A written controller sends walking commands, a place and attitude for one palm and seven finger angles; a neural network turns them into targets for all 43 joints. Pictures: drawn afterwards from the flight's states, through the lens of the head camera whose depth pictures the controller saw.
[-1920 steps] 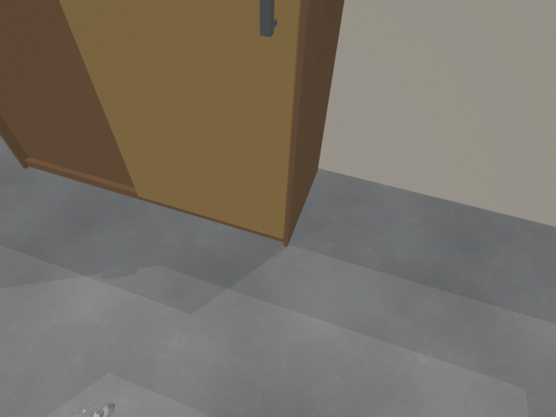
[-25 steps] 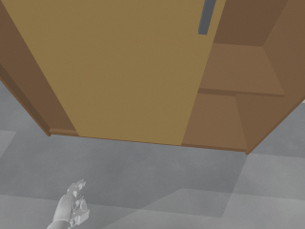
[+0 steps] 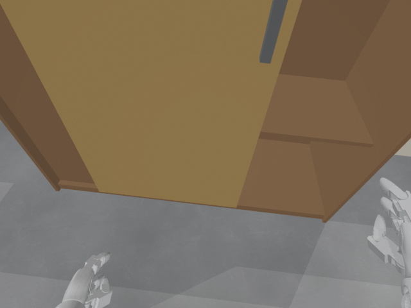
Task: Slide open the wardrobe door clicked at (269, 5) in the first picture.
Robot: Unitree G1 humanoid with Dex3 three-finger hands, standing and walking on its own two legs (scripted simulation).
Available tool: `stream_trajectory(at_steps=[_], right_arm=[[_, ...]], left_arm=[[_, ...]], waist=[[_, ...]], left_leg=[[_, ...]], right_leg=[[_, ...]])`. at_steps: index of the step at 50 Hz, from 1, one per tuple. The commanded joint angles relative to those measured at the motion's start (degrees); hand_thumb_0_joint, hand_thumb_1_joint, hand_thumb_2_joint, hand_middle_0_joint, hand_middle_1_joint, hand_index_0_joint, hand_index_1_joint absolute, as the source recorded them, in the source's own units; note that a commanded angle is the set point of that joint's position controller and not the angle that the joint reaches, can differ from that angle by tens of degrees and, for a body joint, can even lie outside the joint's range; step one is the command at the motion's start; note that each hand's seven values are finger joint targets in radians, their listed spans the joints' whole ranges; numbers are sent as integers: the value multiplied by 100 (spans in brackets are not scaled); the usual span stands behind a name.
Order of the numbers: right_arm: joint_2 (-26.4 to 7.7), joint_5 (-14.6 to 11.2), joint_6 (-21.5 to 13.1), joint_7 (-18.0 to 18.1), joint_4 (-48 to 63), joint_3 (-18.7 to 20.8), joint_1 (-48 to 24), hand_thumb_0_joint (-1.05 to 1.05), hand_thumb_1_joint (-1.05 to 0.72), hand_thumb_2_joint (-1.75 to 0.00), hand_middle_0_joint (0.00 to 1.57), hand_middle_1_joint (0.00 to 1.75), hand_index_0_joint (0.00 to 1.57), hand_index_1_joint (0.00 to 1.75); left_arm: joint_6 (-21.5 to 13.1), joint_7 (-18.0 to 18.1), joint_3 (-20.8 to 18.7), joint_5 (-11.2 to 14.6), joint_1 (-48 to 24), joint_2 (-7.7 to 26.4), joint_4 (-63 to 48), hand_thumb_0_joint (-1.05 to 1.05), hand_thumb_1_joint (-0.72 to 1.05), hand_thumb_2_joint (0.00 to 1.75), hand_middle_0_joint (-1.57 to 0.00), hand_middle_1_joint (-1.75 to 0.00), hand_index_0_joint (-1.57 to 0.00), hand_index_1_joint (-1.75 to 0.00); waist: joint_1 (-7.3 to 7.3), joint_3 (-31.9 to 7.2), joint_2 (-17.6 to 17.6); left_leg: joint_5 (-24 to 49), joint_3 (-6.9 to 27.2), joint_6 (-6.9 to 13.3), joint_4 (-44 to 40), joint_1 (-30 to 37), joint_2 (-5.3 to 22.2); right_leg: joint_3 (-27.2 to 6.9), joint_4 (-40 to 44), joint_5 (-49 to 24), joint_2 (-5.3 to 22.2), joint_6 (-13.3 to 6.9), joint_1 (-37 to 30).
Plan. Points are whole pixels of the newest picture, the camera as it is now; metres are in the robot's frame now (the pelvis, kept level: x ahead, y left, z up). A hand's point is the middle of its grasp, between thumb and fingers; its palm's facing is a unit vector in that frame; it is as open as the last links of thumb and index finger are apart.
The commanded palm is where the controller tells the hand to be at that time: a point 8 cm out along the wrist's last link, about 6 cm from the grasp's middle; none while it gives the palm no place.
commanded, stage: let the arm hang, fingers relaxed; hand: right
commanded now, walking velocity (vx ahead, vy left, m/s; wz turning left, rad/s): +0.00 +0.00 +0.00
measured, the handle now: (274, 15) +0.67 -0.10 +0.26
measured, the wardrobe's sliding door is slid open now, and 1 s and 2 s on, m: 0.47 0.47 0.47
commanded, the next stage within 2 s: look to check the result in 1.02 s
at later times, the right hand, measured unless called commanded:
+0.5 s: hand out of the picture -0.03 -0.19 -0.16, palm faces -0.01 +0.97 -0.24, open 7.2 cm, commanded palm none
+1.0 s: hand out of the picture +0.01 -0.19 -0.16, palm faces -0.01 +0.98 -0.20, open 7.3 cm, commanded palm none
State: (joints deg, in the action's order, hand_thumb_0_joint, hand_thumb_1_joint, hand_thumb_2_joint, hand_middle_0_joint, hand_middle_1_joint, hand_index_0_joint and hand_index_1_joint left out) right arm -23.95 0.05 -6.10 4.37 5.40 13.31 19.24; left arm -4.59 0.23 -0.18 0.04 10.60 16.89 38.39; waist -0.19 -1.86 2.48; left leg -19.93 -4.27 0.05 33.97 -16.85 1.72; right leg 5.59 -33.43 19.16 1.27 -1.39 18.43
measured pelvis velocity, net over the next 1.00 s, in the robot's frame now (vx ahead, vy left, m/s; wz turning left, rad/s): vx -0.01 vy -0.01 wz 0.01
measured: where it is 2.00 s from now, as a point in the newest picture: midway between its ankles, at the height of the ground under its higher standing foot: outside the picture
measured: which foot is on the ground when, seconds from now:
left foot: down 0.00-1.00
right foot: down 0.00-1.00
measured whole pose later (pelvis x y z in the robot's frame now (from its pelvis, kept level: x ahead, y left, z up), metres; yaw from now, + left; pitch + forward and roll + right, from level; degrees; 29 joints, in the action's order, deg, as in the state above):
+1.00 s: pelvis -0.01 -0.01 +0.01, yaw +1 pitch +0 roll +0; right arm -9.5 1.0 -0.2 1.8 -64.6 0.2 13.0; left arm 0.1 2.0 -0.2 -1.2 13.4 9.2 64.8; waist 0.7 1.5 0.0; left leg -14.4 -3.0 -1.1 22.6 -8.1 2.0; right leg 6.5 -23.6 13.6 0.0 -2.4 10.2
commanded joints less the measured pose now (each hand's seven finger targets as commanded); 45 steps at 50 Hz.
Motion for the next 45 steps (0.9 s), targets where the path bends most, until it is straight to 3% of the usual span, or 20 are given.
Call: stream_trajectory(at_steps=[1,2,3,5,7,9,14,16,22,24,31,34,39,45], right_arm=[[178,95,603,-370,-2501,-915,-276,0,-90,-90,20,30,20,30],[109,112,598,-365,-2877,-937,-358,0,-90,-90,20,30,20,30],[61,138,585,-351,-3268,-966,-446,0,-90,-90,20,30,20,30],[122,142,601,-319,-4007,-1063,-647,0,-90,-90,20,30,20,30],[172,105,616,-297,-4553,-1132,-783,0,-90,-90,20,30,20,30],[274,78,611,-287,-5028,-1174,-740,0,-90,-90,20,30,20,30],[553,75,585,-267,-5826,-1129,-498,0,-90,-90,20,30,20,30],[603,79,570,-264,-6037,-1165,-472,0,-90,-90,20,30,20,30],[688,67,541,-250,-6500,-1215,-375,0,-90,-90,20,30,20,30],[726,64,547,-246,-6601,-1225,-365,0,-90,-90,20,30,20,30],[828,70,523,-225,-6812,-1232,-248,0,-90,-90,20,30,20,30],[876,70,535,-224,-6851,-1235,-264,0,-90,-90,20,30,20,30],[912,72,529,-222,-6869,-1225,-268,0,-90,-90,20,30,20,30],[869,77,514,-228,-6862,-1218,-272,0,-90,-90,20,30,20,30]], left_arm=[[194,-56,-183,-127,-203,795,-118,0,90,90,-20,-30,-20,-30],[230,-45,-170,-147,-193,766,-27,0,90,90,-20,-30,-20,-30],[277,-23,-176,-164,-201,727,97,0,90,90,-20,-30,-20,-30],[390,5,-149,-188,-36,496,396,0,90,90,-20,-30,-20,-30],[455,37,-109,-208,0,354,696,0,90,90,-20,-30,-20,-30],[464,66,-83,-200,-35,302,971,0,90,90,-20,-30,-20,-30],[509,126,-115,-180,157,26,1501,0,90,90,-20,-30,-20,-30],[541,136,-141,-157,310,-26,1665,0,90,90,-20,-30,-20,-30],[528,159,-143,-134,609,-151,2070,0,90,90,-20,-30,-20,-30],[523,164,-140,-134,640,-163,2157,0,90,90,-20,-30,-20,-30],[455,172,-119,-127,698,-259,2374,0,90,90,-20,-30,-20,-30],[447,178,-108,-130,649,-265,2437,0,90,90,-20,-30,-20,-30],[416,186,-98,-142,616,-271,2476,0,90,90,-20,-30,-20,-30],[393,190,-108,-123,571,-207,2460,0,90,90,-20,-30,-20,-30]], waist=[[9,-222,-513],[-9,-286,-648],[-11,-400,-1049],[106,-373,-1243],[144,-254,-593],[101,-168,23],[84,7,448],[105,-21,-36],[113,181,-317],[114,361,-288],[69,342,-273],[63,526,-266],[58,485,-75],[50,379,-171]], left_leg=[[586,335,31,92,285,248],[1129,396,69,-81,488,357],[1652,527,112,-219,633,481],[1934,762,229,-499,514,706],[2111,793,238,-576,462,706],[1799,728,148,-676,522,534],[1235,717,196,-1192,605,486],[1076,713,205,-1378,590,500],[1079,674,190,-1509,524,478],[902,648,179,-1519,419,436],[1163,590,125,-1447,581,430],[1070,573,107,-1454,487,419],[1205,555,89,-1423,566,427],[1362,528,74,-1437,640,437]], right_leg=[[-1216,757,-1940,985,-414,349],[-1116,679,-2099,826,-327,264],[-934,496,-2117,664,-215,138],[-649,382,-1721,354,-59,-212],[-545,541,-1782,316,-16,-484],[-603,785,-1881,435,-46,-601],[-614,959,-1064,469,-48,-591],[-605,934,-883,467,-54,-649],[-589,1060,-974,504,-57,-710],[-607,1167,-869,529,-58,-664],[-625,1309,-1184,572,-87,-700],[-648,1398,-1138,568,-89,-683],[-656,1452,-1353,578,-104,-752],[-668,1435,-1627,600,-122,-902]])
